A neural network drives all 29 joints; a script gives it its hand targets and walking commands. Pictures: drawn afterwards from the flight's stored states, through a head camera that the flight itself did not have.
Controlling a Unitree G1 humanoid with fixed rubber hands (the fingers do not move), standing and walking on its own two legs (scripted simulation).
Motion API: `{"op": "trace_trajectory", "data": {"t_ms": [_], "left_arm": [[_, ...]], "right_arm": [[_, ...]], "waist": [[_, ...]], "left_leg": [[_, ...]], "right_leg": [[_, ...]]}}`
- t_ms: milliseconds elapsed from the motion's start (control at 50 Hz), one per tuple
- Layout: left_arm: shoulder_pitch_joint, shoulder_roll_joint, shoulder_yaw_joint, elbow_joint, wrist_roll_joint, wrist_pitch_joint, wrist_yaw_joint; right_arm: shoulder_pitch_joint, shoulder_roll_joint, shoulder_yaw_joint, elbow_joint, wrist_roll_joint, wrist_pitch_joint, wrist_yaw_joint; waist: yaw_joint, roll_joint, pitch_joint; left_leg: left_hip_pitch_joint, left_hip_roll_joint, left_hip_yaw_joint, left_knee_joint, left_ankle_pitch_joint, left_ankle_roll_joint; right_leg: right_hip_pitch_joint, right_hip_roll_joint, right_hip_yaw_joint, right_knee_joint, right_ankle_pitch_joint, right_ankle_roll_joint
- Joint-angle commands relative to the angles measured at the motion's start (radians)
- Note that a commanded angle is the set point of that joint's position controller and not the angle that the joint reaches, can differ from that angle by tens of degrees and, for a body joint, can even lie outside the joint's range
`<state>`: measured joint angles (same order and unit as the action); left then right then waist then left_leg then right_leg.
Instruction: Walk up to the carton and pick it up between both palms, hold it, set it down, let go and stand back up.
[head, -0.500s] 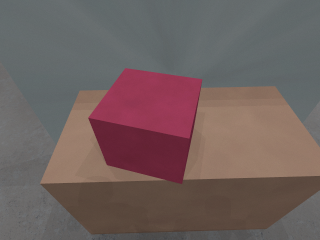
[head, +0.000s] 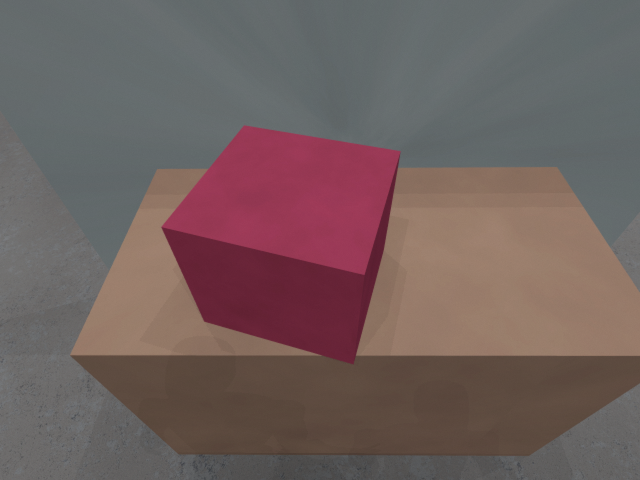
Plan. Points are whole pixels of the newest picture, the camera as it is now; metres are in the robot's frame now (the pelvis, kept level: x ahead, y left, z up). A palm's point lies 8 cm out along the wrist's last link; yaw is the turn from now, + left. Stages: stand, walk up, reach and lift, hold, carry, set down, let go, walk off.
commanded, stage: walk up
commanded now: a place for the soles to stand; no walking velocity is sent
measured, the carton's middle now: (297, 241) +0.50 +0.08 -0.01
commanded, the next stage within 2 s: reach and lift in 1.52 s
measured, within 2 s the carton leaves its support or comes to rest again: neither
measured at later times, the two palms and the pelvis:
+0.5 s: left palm out of the picture +0.07 +0.30 -0.10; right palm out of the picture +0.10 -0.32 -0.10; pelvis +0.02 -0.01 +0.00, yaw +1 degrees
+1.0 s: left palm out of the picture +0.08 +0.31 -0.10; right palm out of the picture +0.12 -0.32 -0.11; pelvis +0.03 -0.01 +0.00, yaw +2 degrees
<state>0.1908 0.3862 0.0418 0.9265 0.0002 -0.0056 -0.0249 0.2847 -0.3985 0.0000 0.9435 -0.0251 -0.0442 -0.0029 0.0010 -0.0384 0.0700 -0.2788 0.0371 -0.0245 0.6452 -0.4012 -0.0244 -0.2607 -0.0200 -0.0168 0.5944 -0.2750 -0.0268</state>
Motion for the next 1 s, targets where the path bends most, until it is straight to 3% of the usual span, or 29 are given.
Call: {"op": "trace_trajectory", "data": {"t_ms": [0,80,100,140,160,180,200,220,280,320,340,360,380,460,480,500,540,580,620,640,700,760,780,820,840,860,880,920,980], "left_arm": [[0.021,0.248,0.065,-0.073,0.004,-0.033,0.025],[0.027,0.25,0.069,-0.061,0.012,-0.022,0.019],[-0.007,0.269,0.065,-0.076,0.016,-0.021,0.016],[-0.04,0.232,0.051,-0.08,0.004,-0.013,0.015],[-0.045,0.204,0.039,-0.086,0.001,-0.01,0.014],[-0.055,0.161,0.035,-0.106,-0.006,-0.015,0.011],[-0.083,0.185,0.046,-0.107,-0.002,-0.003,0.007],[-0.073,0.206,0.049,-0.104,0.003,-0.01,0.011],[-0.012,0.183,0.054,-0.07,0.009,-0.038,0.008],[0.091,0.197,0.055,-0.03,0.015,-0.061,0.016],[0.104,0.275,0.073,-0.02,0.027,-0.071,0.024],[0.137,0.322,0.081,-0.025,0.023,-0.076,0.025],[0.136,0.307,0.08,-0.037,0.016,-0.076,0.024],[0.096,0.247,0.067,-0.05,0.005,-0.062,0.04],[0.093,0.267,0.074,-0.058,0.001,-0.049,0.034],[0.081,0.253,0.063,-0.065,0.006,-0.048,0.032],[0.021,0.276,0.065,-0.087,0.006,-0.034,0.025],[-0.01,0.218,0.048,-0.094,-0.002,-0.022,0.022],[-0.044,0.164,0.037,-0.124,-0.005,-0.012,0.021],[-0.01,0.205,0.061,-0.098,-0.003,-0.007,0.023],[0.003,0.18,0.047,-0.073,-0.007,-0.012,0.016],[0.09,0.177,0.053,-0.01,0.006,-0.031,0.016],[0.117,0.181,0.051,-0.009,0.012,-0.044,0.021],[0.161,0.239,0.07,-0.007,0.034,-0.056,0.03],[0.16,0.318,0.087,-0.014,0.03,-0.059,0.035],[0.081,0.315,0.079,-0.041,0.022,-0.067,0.037],[0.068,0.275,0.065,-0.043,0.014,-0.072,0.043],[0.023,0.265,0.054,-0.047,0.014,-0.072,0.041],[0.005,0.235,0.052,-0.046,0.001,-0.051,0.035]], "right_arm": [[-0.054,-0.185,-0.047,-0.073,0.026,-0.012,-0.02],[-0.036,-0.171,-0.066,-0.058,0.013,-0.019,-0.013],[-0.009,-0.177,-0.066,-0.053,0.011,-0.023,-0.011],[0.009,-0.149,-0.06,-0.019,0.023,-0.04,-0.012],[0.023,-0.155,-0.069,-0.014,0.013,-0.043,-0.017],[0.026,-0.219,-0.088,-0.025,-0.006,-0.047,-0.023],[0.037,-0.316,-0.094,-0.022,0.01,-0.056,-0.02],[0.01,-0.356,-0.105,-0.02,0.005,-0.051,-0.011],[-0.052,-0.271,-0.076,-0.038,0.011,-0.022,0.004],[-0.114,-0.214,-0.063,-0.064,0.017,-0.013,0.008],[-0.159,-0.162,-0.055,-0.08,0.019,-0.006,0.009],[-0.156,-0.149,-0.041,-0.092,0.015,0.0,0.008],[-0.136,-0.184,-0.056,-0.088,0.009,0.006,0.003],[-0.118,-0.153,-0.062,-0.076,0.017,-0.005,0.01],[-0.093,-0.168,-0.061,-0.06,0.028,-0.014,0.007],[-0.095,-0.169,-0.068,-0.076,0.027,-0.01,0.013],[-0.051,-0.17,-0.066,-0.042,0.027,-0.014,0.003],[-0.011,-0.152,-0.069,-0.033,0.018,-0.027,-0.004],[0.004,-0.306,-0.092,-0.021,-0.001,-0.041,-0.011],[-0.05,-0.31,-0.09,-0.015,-0.003,-0.037,-0.01],[-0.048,-0.269,-0.077,-0.036,0.001,-0.03,-0.01],[-0.173,-0.244,-0.067,-0.057,0.008,0.007,0.009],[-0.183,-0.204,-0.061,-0.064,0.012,0.01,0.01],[-0.193,-0.161,-0.051,-0.07,0.011,0.022,0.015],[-0.211,-0.131,-0.051,-0.078,0.007,0.029,0.014],[-0.179,-0.163,-0.058,-0.073,0.005,0.025,0.01],[-0.153,-0.186,-0.061,-0.059,0.014,0.018,0.007],[-0.128,-0.181,-0.065,-0.05,0.012,0.014,0.012],[-0.1,-0.177,-0.068,-0.023,0.009,-0.003,0.0]], "waist": [[0.046,-0.119,-0.007],[0.039,-0.153,-0.058],[0.014,-0.097,-0.097],[-0.02,-0.011,-0.092],[-0.024,-0.005,-0.086],[-0.027,0.098,-0.099],[-0.022,0.118,-0.082],[-0.002,0.136,-0.034],[0.028,0.179,-0.04],[0.077,0.117,-0.115],[0.093,-0.064,-0.066],[0.086,-0.132,-0.018],[0.066,-0.033,0.015],[0.047,-0.103,-0.012],[0.055,-0.223,-0.054],[0.045,-0.123,-0.093],[0.016,-0.064,-0.093],[-0.013,0.01,-0.099],[-0.012,0.193,-0.051],[-0.001,0.149,-0.02],[-0.002,0.241,-0.034],[0.041,0.185,-0.046],[0.061,0.18,-0.062],[0.071,0.053,-0.048],[0.072,-0.09,0.023],[0.054,-0.065,0.046],[0.043,-0.031,0.049],[0.021,-0.048,-0.073],[-0.006,-0.107,-0.107]], "left_leg": [[-0.218,-0.018,0.027,0.168,-0.152,0.032],[-0.145,-0.039,0.046,0.08,-0.089,0.04],[-0.039,-0.029,0.05,0.014,-0.037,0.048],[0.115,-0.023,0.036,-0.274,0.128,0.06],[0.243,-0.003,-0.029,-0.274,0.231,0.07],[0.315,0.148,-0.283,-0.288,0.337,0.128],[0.24,0.277,-0.445,-0.327,0.207,0.244],[0.174,0.297,-0.461,-0.364,0.079,0.292],[0.116,0.19,-0.312,-0.26,0.185,0.217],[0.001,0.119,-0.174,-0.115,0.25,0.141],[-0.226,-0.016,-0.033,0.081,0.165,0.066],[-0.353,-0.07,0.015,0.196,-0.107,0.056],[-0.326,-0.033,-0.046,0.248,-0.137,0.052],[-0.264,-0.021,0.026,0.147,-0.096,0.034],[-0.213,-0.04,0.074,0.073,-0.057,0.031],[-0.114,-0.035,0.064,0.115,-0.031,0.03],[0.03,-0.026,0.078,-0.089,0.089,0.033],[0.214,-0.018,-0.021,-0.235,0.233,0.068],[0.22,0.276,-0.514,-0.373,0.114,0.225],[0.127,0.308,-0.497,-0.373,0.08,0.299],[0.107,0.217,-0.393,-0.341,0.207,0.227],[-0.055,0.121,-0.238,-0.308,-0.041,0.175],[-0.097,0.089,-0.192,-0.274,0.03,0.113],[-0.262,-0.003,-0.091,-0.072,-0.082,0.061],[-0.295,-0.075,-0.01,0.104,-0.104,0.048],[-0.282,-0.043,-0.056,0.143,-0.085,0.035],[-0.264,-0.022,-0.068,0.121,-0.082,0.032],[-0.152,-0.004,-0.022,0.048,-0.067,0.034],[0.127,0.025,-0.015,-0.28,0.353,0.061]], "right_leg": [[0.17,-0.283,0.279,-0.278,0.153,-0.207],[0.2,-0.23,0.242,-0.253,0.224,-0.162],[0.135,-0.276,0.23,-0.219,0.216,-0.168],[0.049,-0.197,0.143,-0.079,0.23,-0.114],[-0.044,-0.15,0.084,-0.02,0.237,-0.077],[-0.181,-0.064,0.036,0.103,0.117,-0.017],[-0.239,0.009,0.01,0.132,-0.226,0.002],[-0.195,-0.016,0.047,0.157,-0.28,-0.013],[-0.077,-0.007,0.003,-0.017,-0.148,-0.028],[0.131,-0.044,0.089,-0.178,-0.087,-0.045],[0.25,-0.168,0.266,-0.288,-0.146,-0.091],[0.294,-0.322,0.44,-0.312,-0.024,-0.162],[0.24,-0.364,0.465,-0.328,-0.004,-0.209],[0.283,-0.256,0.186,-0.2,0.554,-0.175],[0.278,-0.214,0.144,-0.177,0.59,-0.163],[0.214,-0.244,0.158,-0.194,0.513,-0.153],[0.138,-0.226,0.126,-0.118,0.436,-0.13],[-0.006,-0.141,0.048,-0.01,0.2,-0.072],[-0.271,0.012,-0.012,0.201,-0.297,-0.007],[-0.211,-0.012,0.045,0.233,-0.335,-0.003],[-0.137,-0.023,0.065,0.145,-0.263,0.005],[0.083,0.019,-0.035,-0.082,-0.104,0.013],[0.157,0.018,-0.014,-0.097,0.014,0.004],[0.233,-0.108,0.209,-0.227,-0.223,-0.051],[0.133,-0.264,0.43,-0.38,-0.408,-0.121],[0.125,-0.339,0.463,-0.377,-0.28,-0.178],[0.159,-0.305,0.37,-0.319,0.001,-0.176],[0.211,-0.259,0.244,-0.239,0.259,-0.155],[0.106,-0.155,0.094,-0.051,0.49,-0.039]]}}
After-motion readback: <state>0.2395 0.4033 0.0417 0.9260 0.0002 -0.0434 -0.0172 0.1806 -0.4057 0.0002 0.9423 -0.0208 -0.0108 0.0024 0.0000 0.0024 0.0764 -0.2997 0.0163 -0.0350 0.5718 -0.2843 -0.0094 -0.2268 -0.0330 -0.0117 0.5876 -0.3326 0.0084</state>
